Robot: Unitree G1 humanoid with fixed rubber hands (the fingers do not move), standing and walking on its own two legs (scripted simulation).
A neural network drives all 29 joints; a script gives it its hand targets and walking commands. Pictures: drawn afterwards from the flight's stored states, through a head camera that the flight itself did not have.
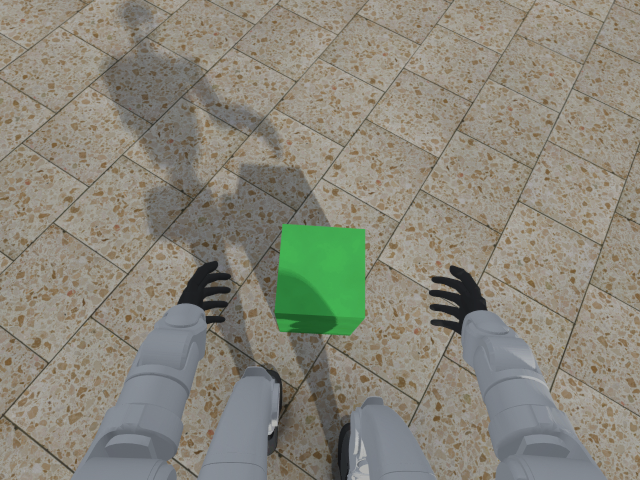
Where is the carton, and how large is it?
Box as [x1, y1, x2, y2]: [274, 224, 364, 335]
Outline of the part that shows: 282,224 274,312 280,331 349,335 364,318 364,229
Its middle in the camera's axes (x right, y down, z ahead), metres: -0.01 +0.11 +1.01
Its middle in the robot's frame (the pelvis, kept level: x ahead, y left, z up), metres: +0.49 +0.00 -0.56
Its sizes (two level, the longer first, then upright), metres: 0.216 0.201 0.270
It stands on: the floor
